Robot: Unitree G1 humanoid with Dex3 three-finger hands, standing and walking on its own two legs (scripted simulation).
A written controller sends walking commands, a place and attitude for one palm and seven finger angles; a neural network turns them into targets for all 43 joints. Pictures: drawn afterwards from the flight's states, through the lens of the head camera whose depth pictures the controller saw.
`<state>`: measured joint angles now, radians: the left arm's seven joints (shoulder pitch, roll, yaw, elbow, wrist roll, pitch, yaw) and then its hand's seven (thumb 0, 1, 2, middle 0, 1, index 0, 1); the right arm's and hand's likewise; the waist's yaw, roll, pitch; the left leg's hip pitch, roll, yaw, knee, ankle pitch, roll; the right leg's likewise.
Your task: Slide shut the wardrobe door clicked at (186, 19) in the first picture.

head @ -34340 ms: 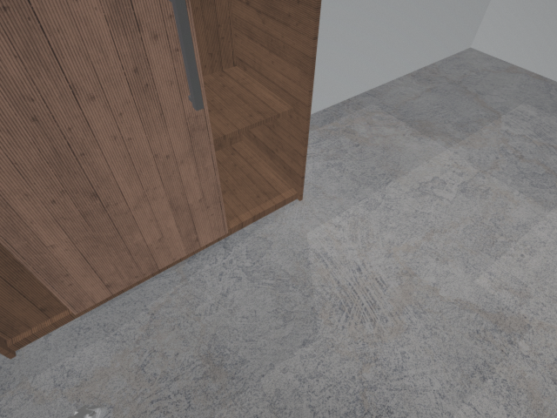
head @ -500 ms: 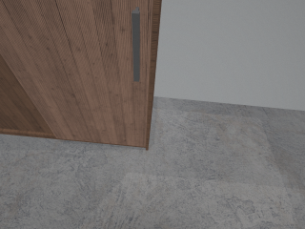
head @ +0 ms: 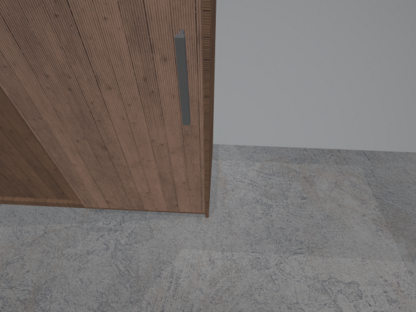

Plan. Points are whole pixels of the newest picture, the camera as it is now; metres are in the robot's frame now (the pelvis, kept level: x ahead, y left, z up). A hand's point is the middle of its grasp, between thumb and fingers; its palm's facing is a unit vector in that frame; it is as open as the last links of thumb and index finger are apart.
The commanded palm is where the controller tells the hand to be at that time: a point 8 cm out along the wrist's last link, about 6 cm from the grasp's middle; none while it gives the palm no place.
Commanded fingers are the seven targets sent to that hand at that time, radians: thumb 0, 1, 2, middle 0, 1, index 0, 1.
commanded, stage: let the arm hang, fingers relaxed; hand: left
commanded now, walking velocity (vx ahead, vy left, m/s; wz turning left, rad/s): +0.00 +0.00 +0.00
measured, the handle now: (184, 81) +0.69 +0.10 +0.08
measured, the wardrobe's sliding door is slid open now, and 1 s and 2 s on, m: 0.00 0.00 0.00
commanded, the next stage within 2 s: look to check the result in 0.20 s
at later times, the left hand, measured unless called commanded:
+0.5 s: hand out of the picture +0.06 +0.21 -0.16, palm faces -0.01 -0.96 -0.28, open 7.4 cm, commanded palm none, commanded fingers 0.00 0.90 0.90 -0.20 -0.30 -0.20 -0.30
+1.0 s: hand out of the picture +0.12 +0.20 -0.16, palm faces -0.01 -0.95 -0.31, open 7.4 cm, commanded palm none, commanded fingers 0.00 0.90 0.90 -0.20 -0.30 -0.20 -0.30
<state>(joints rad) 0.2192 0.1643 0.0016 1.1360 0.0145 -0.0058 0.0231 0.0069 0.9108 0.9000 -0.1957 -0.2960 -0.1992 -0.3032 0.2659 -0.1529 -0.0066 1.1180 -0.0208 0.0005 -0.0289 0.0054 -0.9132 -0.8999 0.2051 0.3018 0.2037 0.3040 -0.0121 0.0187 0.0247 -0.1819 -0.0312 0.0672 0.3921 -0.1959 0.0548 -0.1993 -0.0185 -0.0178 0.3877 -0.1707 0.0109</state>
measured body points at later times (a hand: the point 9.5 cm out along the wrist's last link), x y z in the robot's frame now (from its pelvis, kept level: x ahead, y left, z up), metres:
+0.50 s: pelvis +0.02 -0.01 +0.00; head +0.04 -0.02 +0.45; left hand +0.06 +0.26 -0.14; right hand +0.05 -0.27 -0.15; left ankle +0.01 +0.08 -0.74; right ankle +0.02 -0.13 -0.74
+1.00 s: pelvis +0.04 -0.03 +0.01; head +0.06 -0.03 +0.45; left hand +0.12 +0.25 -0.13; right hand +0.11 -0.30 -0.14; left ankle +0.01 +0.08 -0.74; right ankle +0.02 -0.13 -0.74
